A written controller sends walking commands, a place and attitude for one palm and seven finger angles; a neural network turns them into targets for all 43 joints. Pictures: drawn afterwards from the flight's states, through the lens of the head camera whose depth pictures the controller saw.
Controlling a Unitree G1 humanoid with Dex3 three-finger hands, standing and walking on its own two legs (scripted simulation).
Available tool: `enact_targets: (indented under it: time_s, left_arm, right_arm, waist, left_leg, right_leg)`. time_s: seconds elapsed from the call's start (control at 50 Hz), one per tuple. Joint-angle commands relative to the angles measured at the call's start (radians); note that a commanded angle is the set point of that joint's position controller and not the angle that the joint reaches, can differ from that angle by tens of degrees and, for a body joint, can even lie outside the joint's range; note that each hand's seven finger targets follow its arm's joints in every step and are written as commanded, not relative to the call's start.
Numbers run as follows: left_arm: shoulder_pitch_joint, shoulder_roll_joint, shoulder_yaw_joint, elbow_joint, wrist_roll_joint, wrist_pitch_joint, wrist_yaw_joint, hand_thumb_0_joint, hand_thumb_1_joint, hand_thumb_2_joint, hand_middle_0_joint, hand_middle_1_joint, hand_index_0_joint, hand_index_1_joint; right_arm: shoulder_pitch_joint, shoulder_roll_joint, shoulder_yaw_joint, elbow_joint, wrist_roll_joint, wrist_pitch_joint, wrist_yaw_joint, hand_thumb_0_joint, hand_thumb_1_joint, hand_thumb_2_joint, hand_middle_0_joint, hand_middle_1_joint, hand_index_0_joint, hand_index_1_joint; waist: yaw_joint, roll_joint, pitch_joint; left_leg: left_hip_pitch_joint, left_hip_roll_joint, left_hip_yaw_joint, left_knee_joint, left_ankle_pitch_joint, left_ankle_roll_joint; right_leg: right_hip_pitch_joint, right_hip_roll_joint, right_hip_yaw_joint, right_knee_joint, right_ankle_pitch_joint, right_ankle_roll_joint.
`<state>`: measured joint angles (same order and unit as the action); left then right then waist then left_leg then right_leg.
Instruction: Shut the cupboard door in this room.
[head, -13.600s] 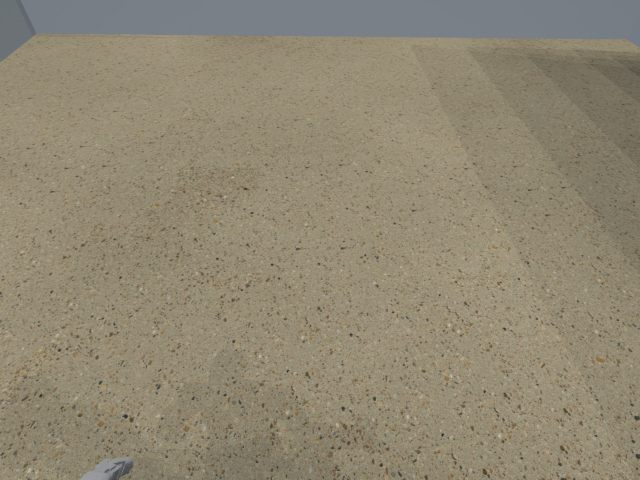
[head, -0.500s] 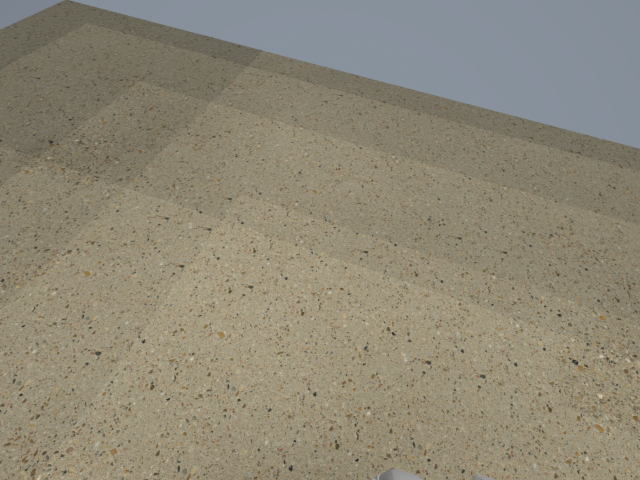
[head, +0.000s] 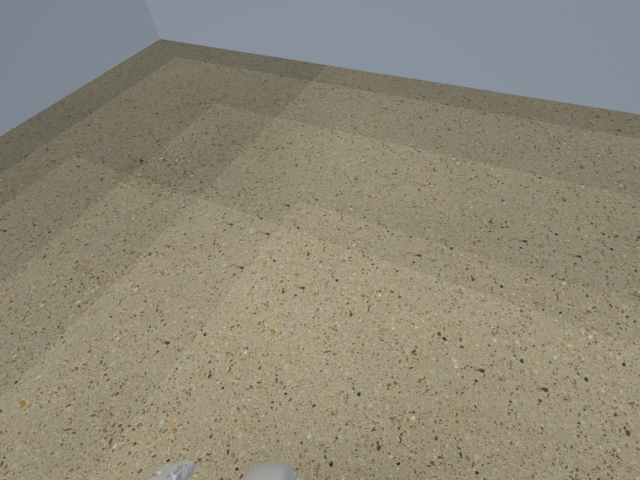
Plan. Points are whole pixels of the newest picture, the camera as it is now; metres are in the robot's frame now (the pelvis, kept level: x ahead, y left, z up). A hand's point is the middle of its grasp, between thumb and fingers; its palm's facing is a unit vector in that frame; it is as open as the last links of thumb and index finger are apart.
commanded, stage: turn or walk to find it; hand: left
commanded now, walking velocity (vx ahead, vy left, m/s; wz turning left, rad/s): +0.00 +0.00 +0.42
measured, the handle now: out of the picture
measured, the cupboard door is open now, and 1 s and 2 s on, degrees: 77 77 77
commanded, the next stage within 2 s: none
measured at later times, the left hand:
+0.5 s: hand out of the picture -0.05 +0.27 -0.18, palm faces +0.27 -0.93 -0.24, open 7.3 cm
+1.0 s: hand out of the picture -0.02 +0.20 -0.14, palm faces +0.40 -0.87 -0.29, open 7.3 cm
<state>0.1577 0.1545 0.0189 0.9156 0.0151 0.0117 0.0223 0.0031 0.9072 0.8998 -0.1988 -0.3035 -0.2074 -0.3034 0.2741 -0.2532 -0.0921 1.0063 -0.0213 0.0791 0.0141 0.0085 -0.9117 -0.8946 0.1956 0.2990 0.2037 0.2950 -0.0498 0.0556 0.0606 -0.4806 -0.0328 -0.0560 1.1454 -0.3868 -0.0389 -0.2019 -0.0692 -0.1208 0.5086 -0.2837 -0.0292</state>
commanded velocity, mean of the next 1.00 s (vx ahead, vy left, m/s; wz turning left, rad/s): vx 0.00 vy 0.00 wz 0.42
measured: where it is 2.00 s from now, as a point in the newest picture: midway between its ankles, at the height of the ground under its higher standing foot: outside the picture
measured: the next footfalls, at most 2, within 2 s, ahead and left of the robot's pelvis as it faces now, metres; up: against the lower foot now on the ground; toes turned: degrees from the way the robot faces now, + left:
left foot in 0.32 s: -0.01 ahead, +0.16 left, +0.00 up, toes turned +14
right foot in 0.82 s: +0.04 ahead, -0.07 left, +0.00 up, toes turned +16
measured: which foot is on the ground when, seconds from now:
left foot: up 0.00-0.30, down 0.32-0.84, up 0.86-1.00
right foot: down 0.00-0.34, up 0.36-0.80, down 0.82-1.00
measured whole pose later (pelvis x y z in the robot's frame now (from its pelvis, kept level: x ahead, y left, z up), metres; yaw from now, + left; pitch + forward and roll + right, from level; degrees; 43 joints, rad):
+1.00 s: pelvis -0.04 -0.01 +0.00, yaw +25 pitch -2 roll +3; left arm 0.18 0.16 0.02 0.92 0.01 0.01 0.02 0.00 0.91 0.90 -0.20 -0.30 -0.21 -0.30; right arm 0.26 -0.25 -0.09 1.00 -0.02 0.08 0.02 0.01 -0.91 -0.89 0.20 0.30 0.20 0.29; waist -0.04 0.05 0.06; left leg -0.48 -0.03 -0.06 1.16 -0.37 -0.04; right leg -0.21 -0.07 -0.14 0.51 -0.27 -0.04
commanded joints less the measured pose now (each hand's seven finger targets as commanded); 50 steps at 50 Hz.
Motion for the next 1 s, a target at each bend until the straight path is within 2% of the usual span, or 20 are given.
enact_targets:
  time_s: [0.0,0.2,0.26,0.28,0.3,0.32,0.34,0.38,0.42,0.5,0.64,0.7,0.76,0.78,0.8,0.82,0.84,0.86,0.92,0.98]
  left_arm:
    - [0.006,0.185,0.054,-0.061,0.001,-0.025,0.012,0.000,0.900,0.900,-0.200,-0.300,-0.200,-0.300]
    - [0.134,0.258,0.082,-0.001,0.018,-0.015,0.010,0.000,0.900,0.900,-0.200,-0.300,-0.200,-0.300]
    - [0.101,0.265,0.083,0.007,0.009,-0.009,0.008,0.000,0.900,0.900,-0.200,-0.300,-0.200,-0.300]
    - [0.093,0.247,0.079,0.005,0.001,-0.003,0.006,0.000,0.900,0.900,-0.200,-0.300,-0.200,-0.300]
    - [0.114,0.197,0.072,-0.016,-0.008,0.006,0.003,0.000,0.900,0.900,-0.200,-0.300,-0.200,-0.300]
    - [0.071,0.139,0.048,-0.049,-0.004,0.014,0.001,0.000,0.900,0.900,-0.200,-0.300,-0.200,-0.300]
    - [0.031,0.168,0.050,-0.053,0.000,0.025,0.005,0.000,0.900,0.900,-0.200,-0.300,-0.200,-0.300]
    - [0.005,0.169,0.060,-0.025,0.003,0.034,0.000,0.000,0.900,0.900,-0.200,-0.300,-0.200,-0.300]
    - [0.039,0.173,0.062,-0.004,0.002,0.026,-0.010,0.000,0.900,0.900,-0.200,-0.300,-0.200,-0.300]
    - [0.044,0.172,0.057,0.002,-0.001,0.023,-0.009,0.000,0.900,0.900,-0.200,-0.300,-0.200,-0.300]
    - [-0.031,0.151,0.050,-0.047,-0.005,0.023,-0.002,0.000,0.900,0.900,-0.200,-0.300,-0.200,-0.300]
    - [-0.021,0.142,0.047,-0.055,-0.010,0.014,-0.002,0.000,0.900,0.900,-0.200,-0.300,-0.200,-0.300]
    - [0.064,0.150,0.053,-0.034,-0.012,0.002,0.001,0.000,0.900,0.900,-0.200,-0.300,-0.200,-0.300]
    - [0.103,0.173,0.057,-0.025,-0.009,-0.007,0.003,0.000,0.900,0.900,-0.200,-0.300,-0.200,-0.300]
    - [0.132,0.242,0.071,-0.024,0.005,-0.019,0.011,0.000,0.900,0.900,-0.200,-0.300,-0.200,-0.300]
    - [0.136,0.311,0.083,-0.030,0.012,-0.020,0.013,0.000,0.900,0.900,-0.200,-0.300,-0.200,-0.300]
    - [0.123,0.299,0.074,-0.044,0.003,-0.014,0.014,0.000,0.900,0.900,-0.200,-0.300,-0.200,-0.300]
    - [0.045,0.256,0.078,-0.061,-0.001,-0.020,0.018,0.000,0.900,0.900,-0.200,-0.300,-0.200,-0.300]
    - [-0.043,0.187,0.054,-0.084,-0.002,-0.020,0.011,0.000,0.900,0.900,-0.200,-0.300,-0.200,-0.300]
    - [0.013,0.177,0.052,-0.064,-0.003,-0.028,0.011,0.000,0.900,0.900,-0.200,-0.300,-0.200,-0.300]
  right_arm:
    - [0.007,-0.051,-0.012,-0.052,-0.003,-0.014,0.002,0.000,-0.900,-0.900,0.200,0.300,0.200,0.300]
    - [-0.131,-0.026,0.020,-0.096,0.015,-0.042,-0.005,0.000,-0.900,-0.900,0.200,0.300,0.200,0.300]
    - [-0.057,-0.037,0.020,-0.077,0.015,-0.054,-0.008,0.000,-0.900,-0.900,0.200,0.300,0.200,0.300]
    - [-0.025,-0.065,0.015,-0.070,0.014,-0.062,-0.006,0.000,-0.900,-0.900,0.200,0.300,0.200,0.300]
    - [0.001,-0.156,-0.004,-0.071,0.005,-0.073,-0.009,0.000,-0.900,-0.900,0.200,0.300,0.200,0.300]
    - [0.035,-0.233,-0.021,-0.067,0.005,-0.067,-0.017,0.000,-0.900,-0.900,0.200,0.300,0.200,0.300]
    - [0.043,-0.233,-0.018,-0.059,0.001,-0.058,-0.018,0.000,-0.900,-0.900,0.200,0.300,0.200,0.300]
    - [-0.047,-0.169,-0.001,-0.070,-0.002,-0.063,-0.037,0.000,-0.900,-0.900,0.200,0.300,0.200,0.300]
    - [-0.095,-0.145,0.012,-0.090,0.000,-0.069,-0.039,0.000,-0.900,-0.900,0.200,0.300,0.200,0.300]
    - [-0.066,-0.142,0.009,-0.092,0.006,-0.077,-0.037,0.000,-0.900,-0.900,0.200,0.300,0.200,0.300]
    - [-0.038,-0.144,-0.005,-0.096,-0.004,-0.067,-0.032,0.000,-0.900,-0.900,0.200,0.300,0.200,0.300]
    - [-0.054,-0.147,-0.008,-0.104,-0.007,-0.062,-0.031,0.000,-0.900,-0.900,0.200,0.300,0.200,0.300]
    - [-0.082,-0.139,-0.013,-0.111,-0.001,-0.059,-0.028,0.000,-0.900,-0.900,0.200,0.300,0.200,0.300]
    - [-0.084,-0.122,-0.011,-0.113,0.006,-0.060,-0.025,0.000,-0.900,-0.900,0.200,0.300,0.200,0.300]
    - [-0.058,-0.060,-0.003,-0.121,0.015,-0.061,-0.019,0.000,-0.900,-0.900,0.200,0.300,0.200,0.300]
    - [-0.076,-0.028,0.002,-0.149,0.011,-0.058,-0.020,0.000,-0.900,-0.900,0.200,0.300,0.200,0.300]
    - [-0.091,-0.077,-0.011,-0.143,0.004,-0.045,-0.019,0.000,-0.900,-0.900,0.200,0.300,0.200,0.300]
    - [-0.053,-0.080,-0.017,-0.114,-0.002,-0.030,-0.016,0.000,-0.900,-0.900,0.200,0.300,0.200,0.300]
    - [-0.002,-0.061,-0.016,-0.059,-0.005,-0.017,0.000,0.000,-0.900,-0.900,0.200,0.300,0.200,0.300]
    - [0.014,-0.054,-0.013,-0.045,-0.002,-0.015,0.002,0.000,-0.900,-0.900,0.200,0.300,0.200,0.300]
  waist:
    - [0.035,-0.238,0.015]
    - [0.108,-0.271,-0.084]
    - [0.056,-0.247,-0.122]
    - [0.033,-0.159,-0.140]
    - [0.016,0.078,-0.168]
    - [-0.006,0.265,-0.127]
    - [-0.018,0.156,-0.113]
    - [0.013,0.194,-0.041]
    - [0.042,0.131,-0.036]
    - [0.038,0.070,-0.078]
    - [0.013,0.095,-0.064]
    - [0.023,0.112,-0.084]
    - [0.067,0.094,-0.115]
    - [0.086,0.041,-0.129]
    - [0.094,-0.167,-0.155]
    - [0.106,-0.369,-0.117]
    - [0.104,-0.264,-0.099]
    - [0.065,-0.323,-0.058]
    - [0.015,-0.189,0.019]
    - [0.030,-0.215,-0.006]
  left_leg:
    - [-0.070,0.055,0.008,0.073,0.063,-0.031]
    - [0.067,0.064,0.115,-0.388,-0.100,-0.026]
    - [0.227,0.051,0.145,-0.628,0.085,-0.010]
    - [0.354,0.070,0.117,-0.760,0.227,0.003]
    - [0.499,0.259,-0.122,-0.817,0.429,0.073]
    - [0.495,0.434,-0.305,-0.828,0.736,0.178]
    - [0.408,0.454,-0.247,-0.813,0.673,0.230]
    - [0.344,0.347,-0.192,-0.830,0.591,0.191]
    - [0.371,0.284,-0.125,-0.809,0.661,0.177]
    - [0.420,0.266,-0.111,-0.797,0.724,0.184]
    - [0.376,0.273,-0.218,-0.793,0.624,0.217]
    - [0.328,0.253,-0.255,-0.762,0.648,0.211]
    - [0.236,0.206,-0.252,-0.704,0.555,0.169]
    - [0.164,0.165,-0.232,-0.651,0.445,0.130]
    - [-0.003,0.071,-0.134,-0.504,0.174,0.065]
    - [-0.120,-0.047,-0.002,-0.276,-0.196,0.010]
    - [-0.069,-0.006,-0.045,-0.110,-0.206,0.016]
    - [-0.064,0.020,-0.082,-0.021,-0.146,0.018]
    - [-0.056,0.040,-0.022,0.098,0.023,-0.003]
    - [-0.074,0.049,-0.004,0.096,0.081,-0.026]
  right_leg:
    - [-0.013,-0.221,0.129,-0.246,0.116,-0.057]
    - [0.157,-0.297,0.094,-0.100,0.486,-0.121]
    - [0.106,-0.275,0.029,0.000,0.465,-0.058]
    - [0.022,-0.241,-0.009,0.093,0.381,-0.009]
    - [-0.185,-0.135,-0.065,0.269,0.078,0.061]
    - [-0.350,-0.049,-0.032,0.432,-0.366,0.105]
    - [-0.304,-0.060,0.041,0.527,-0.356,0.087]
    - [-0.344,-0.065,0.089,0.590,-0.232,0.093]
    - [-0.353,-0.048,0.090,0.620,-0.148,0.102]
    - [-0.337,-0.037,0.093,0.593,-0.113,0.121]
    - [-0.280,-0.010,0.100,0.411,-0.169,0.119]
    - [-0.177,0.021,0.087,0.257,-0.168,0.105]
    - [-0.001,0.039,0.066,0.026,0.012,0.095]
    - [0.112,0.010,0.088,-0.105,0.109,0.090]
    - [0.262,-0.175,0.255,-0.195,0.119,0.043]
    - [0.224,-0.399,0.474,-0.223,0.251,-0.076]
    - [0.077,-0.418,0.429,-0.232,0.232,-0.130]
    - [-0.016,-0.365,0.389,-0.278,0.071,-0.117]
    - [-0.071,-0.233,0.196,-0.259,0.053,-0.055]
    - [0.003,-0.216,0.127,-0.253,0.108,-0.042]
